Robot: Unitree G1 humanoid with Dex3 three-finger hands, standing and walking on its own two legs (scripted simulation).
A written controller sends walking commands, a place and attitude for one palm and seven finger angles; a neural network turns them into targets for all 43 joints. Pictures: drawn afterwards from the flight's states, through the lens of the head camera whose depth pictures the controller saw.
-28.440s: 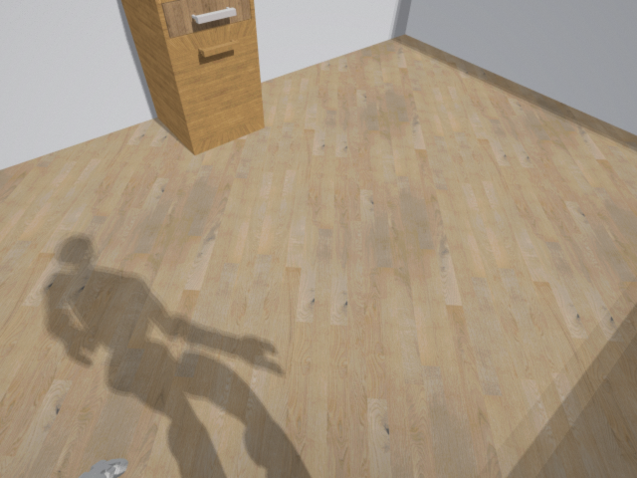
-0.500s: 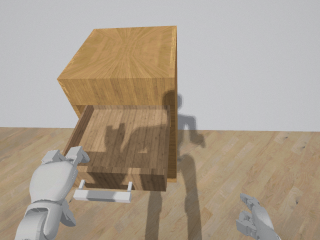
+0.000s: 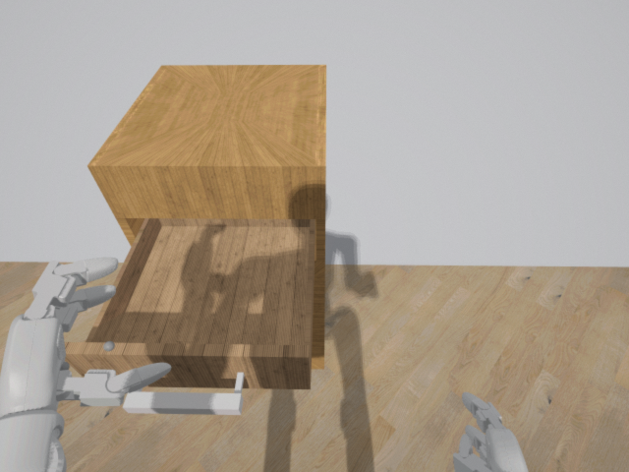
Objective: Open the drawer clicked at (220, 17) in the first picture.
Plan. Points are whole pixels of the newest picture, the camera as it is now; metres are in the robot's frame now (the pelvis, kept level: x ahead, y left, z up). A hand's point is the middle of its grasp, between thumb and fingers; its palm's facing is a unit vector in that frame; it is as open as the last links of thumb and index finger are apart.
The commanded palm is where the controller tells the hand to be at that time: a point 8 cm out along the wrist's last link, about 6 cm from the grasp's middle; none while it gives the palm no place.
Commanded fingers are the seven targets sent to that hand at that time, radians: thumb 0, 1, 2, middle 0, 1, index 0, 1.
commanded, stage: draw the hand back to the body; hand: left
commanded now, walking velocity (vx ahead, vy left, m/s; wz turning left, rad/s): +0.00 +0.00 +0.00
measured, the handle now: (187, 390) +0.26 +0.24 -0.13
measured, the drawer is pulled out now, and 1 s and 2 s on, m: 0.30 0.30 0.30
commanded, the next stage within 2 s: step back with the hand held close in 0.62 s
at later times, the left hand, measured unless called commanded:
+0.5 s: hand (71, 356) +0.17 +0.25 +0.15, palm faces +0.42 -0.81 -0.40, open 8.0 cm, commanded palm +0.12 +0.29 +0.17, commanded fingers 0.00 0.90 0.90 -0.20 -0.30 -0.20 -0.30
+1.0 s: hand (84, 367) +0.17 +0.25 +0.13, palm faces +0.31 -0.83 -0.47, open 7.4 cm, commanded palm +0.10 +0.30 +0.17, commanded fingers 0.00 0.90 0.90 -0.20 -0.30 -0.20 -0.30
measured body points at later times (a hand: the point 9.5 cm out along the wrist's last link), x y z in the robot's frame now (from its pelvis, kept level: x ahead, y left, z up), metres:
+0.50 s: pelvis -0.01 +0.00 +0.00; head -0.02 -0.02 +0.45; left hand +0.15 +0.29 +0.17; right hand +0.20 -0.20 -0.08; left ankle -0.04 +0.12 -0.74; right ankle -0.01 -0.12 -0.74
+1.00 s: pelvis -0.03 +0.01 -0.01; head +0.02 +0.02 +0.44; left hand +0.15 +0.29 +0.16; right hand +0.16 -0.23 -0.08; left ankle -0.04 +0.12 -0.74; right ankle -0.01 -0.12 -0.74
